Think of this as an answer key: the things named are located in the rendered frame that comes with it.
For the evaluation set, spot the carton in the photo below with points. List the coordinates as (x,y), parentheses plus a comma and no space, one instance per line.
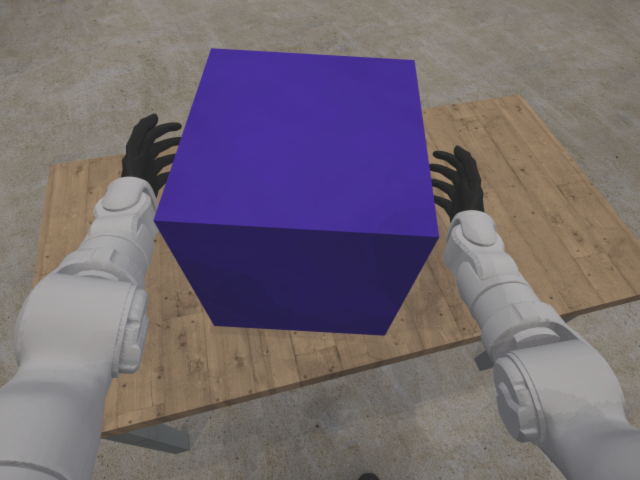
(300,196)

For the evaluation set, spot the left robot hand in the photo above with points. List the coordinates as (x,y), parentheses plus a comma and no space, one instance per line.
(141,151)

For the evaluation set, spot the robot right forearm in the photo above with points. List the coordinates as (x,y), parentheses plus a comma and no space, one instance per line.
(504,305)

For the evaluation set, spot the table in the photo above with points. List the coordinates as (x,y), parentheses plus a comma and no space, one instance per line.
(566,240)

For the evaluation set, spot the right robot hand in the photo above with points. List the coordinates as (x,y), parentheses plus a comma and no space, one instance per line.
(466,194)

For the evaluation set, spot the robot left forearm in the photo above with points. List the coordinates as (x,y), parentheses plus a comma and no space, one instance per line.
(118,246)

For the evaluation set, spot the robot left upper arm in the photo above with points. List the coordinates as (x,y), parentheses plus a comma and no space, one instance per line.
(81,332)

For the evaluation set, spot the robot right upper arm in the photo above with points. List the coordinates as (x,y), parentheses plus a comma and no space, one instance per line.
(562,398)

